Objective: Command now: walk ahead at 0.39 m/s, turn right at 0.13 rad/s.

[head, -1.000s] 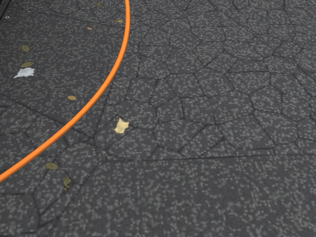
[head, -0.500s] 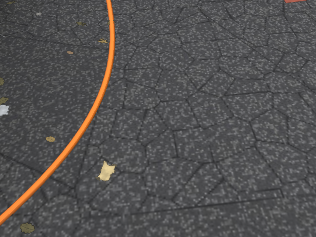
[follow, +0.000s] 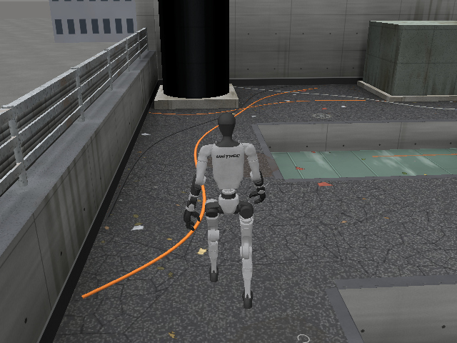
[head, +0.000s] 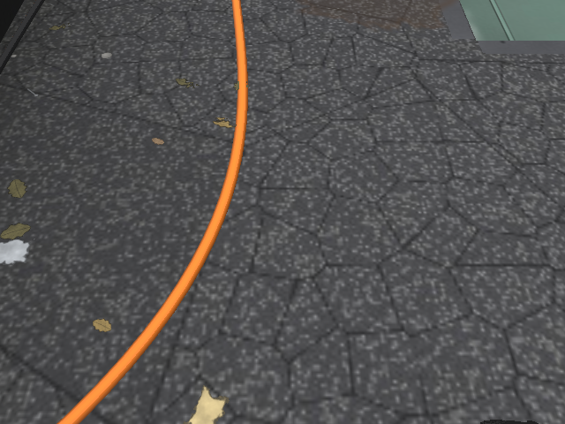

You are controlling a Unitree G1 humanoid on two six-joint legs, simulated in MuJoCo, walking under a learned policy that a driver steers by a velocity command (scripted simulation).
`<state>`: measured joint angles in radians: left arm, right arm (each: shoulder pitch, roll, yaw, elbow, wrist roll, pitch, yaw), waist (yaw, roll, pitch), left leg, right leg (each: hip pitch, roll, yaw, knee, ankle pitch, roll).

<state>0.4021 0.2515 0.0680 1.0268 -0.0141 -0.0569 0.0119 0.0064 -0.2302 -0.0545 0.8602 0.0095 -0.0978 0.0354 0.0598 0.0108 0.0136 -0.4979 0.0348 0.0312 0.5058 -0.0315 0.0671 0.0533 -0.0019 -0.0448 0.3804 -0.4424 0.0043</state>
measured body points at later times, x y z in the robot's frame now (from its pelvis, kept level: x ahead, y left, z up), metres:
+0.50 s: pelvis +0.14 +0.00 +0.01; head +0.17 -0.02 +0.46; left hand +0.34 +0.23 -0.09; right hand +0.18 -0.30 -0.12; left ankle +0.13 +0.11 -0.72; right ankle +0.16 -0.12 -0.71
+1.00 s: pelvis +0.17 +0.00 +0.01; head +0.20 -0.01 +0.46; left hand +0.46 +0.17 -0.09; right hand +0.14 -0.32 -0.10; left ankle +0.24 +0.11 -0.73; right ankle +0.15 -0.12 -0.72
